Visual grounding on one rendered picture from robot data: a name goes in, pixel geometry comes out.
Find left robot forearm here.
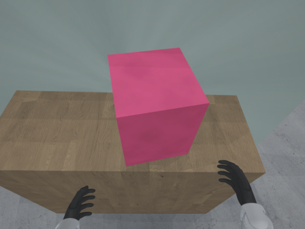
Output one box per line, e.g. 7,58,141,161
55,218,80,229

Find left robot hand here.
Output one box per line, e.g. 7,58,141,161
63,186,95,221

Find pedestal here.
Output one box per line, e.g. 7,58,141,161
0,90,266,214

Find right robot hand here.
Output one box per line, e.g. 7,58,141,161
217,160,257,206

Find right robot forearm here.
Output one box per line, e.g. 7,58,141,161
239,203,274,229

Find carton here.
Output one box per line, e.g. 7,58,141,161
108,48,209,167

